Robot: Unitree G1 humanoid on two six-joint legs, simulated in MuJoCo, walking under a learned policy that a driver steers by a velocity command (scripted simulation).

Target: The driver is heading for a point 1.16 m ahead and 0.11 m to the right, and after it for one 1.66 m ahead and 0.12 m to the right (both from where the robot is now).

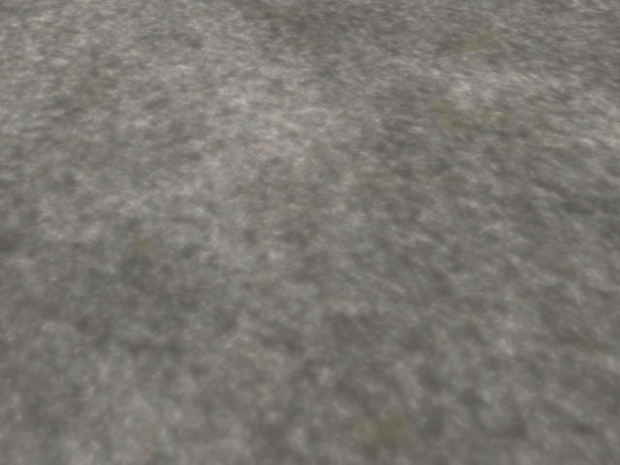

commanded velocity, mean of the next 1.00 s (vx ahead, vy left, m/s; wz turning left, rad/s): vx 0.28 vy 0.00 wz -0.24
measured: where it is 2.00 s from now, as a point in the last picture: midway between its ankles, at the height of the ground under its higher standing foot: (303, 308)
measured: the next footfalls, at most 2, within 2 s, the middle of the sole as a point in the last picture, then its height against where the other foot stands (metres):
right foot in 0.14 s outside the picture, level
left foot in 0.60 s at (311, 443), level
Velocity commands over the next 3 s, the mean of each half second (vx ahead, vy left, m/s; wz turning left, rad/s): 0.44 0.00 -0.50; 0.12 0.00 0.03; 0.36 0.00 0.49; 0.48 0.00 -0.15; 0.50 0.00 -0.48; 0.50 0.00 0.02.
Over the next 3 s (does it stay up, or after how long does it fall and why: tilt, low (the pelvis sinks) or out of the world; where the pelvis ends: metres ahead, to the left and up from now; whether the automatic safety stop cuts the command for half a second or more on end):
stays up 1.38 -0.16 0.00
